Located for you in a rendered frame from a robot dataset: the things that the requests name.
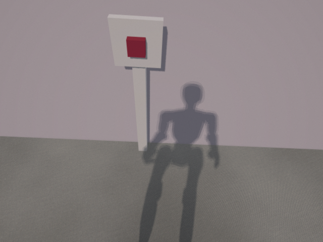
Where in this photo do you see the panel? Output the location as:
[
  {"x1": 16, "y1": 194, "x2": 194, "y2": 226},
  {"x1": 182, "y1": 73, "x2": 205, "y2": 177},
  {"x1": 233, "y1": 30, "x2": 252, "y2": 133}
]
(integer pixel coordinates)
[{"x1": 107, "y1": 14, "x2": 164, "y2": 151}]

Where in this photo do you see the button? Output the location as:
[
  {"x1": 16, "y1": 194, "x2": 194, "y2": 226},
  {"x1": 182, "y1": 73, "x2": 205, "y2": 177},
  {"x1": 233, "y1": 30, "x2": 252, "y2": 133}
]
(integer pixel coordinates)
[{"x1": 126, "y1": 36, "x2": 146, "y2": 58}]

